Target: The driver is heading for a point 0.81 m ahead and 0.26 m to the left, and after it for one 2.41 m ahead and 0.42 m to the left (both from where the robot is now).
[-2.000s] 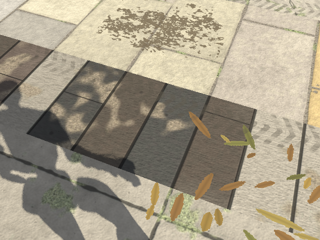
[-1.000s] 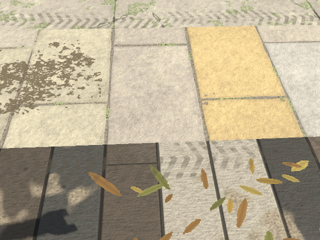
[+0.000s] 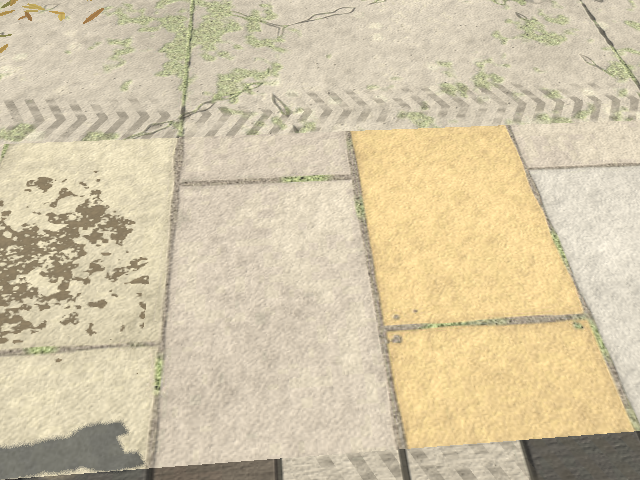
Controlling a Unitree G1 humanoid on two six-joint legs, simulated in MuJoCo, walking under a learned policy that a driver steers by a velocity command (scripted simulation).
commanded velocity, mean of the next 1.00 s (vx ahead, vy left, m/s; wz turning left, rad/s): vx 0.17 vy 0.00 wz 0.00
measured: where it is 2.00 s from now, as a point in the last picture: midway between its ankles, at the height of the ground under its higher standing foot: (322, 371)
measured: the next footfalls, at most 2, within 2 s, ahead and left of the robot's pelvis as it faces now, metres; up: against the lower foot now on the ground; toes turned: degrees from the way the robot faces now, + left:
right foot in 0.08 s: +0.05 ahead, -0.15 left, +0.00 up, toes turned +1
right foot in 1.20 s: +0.51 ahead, -0.15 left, +0.00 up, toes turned +4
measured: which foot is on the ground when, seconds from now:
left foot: down 0.00-1.00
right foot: up 0.00-0.06, down 0.08-0.74, up 0.76-1.00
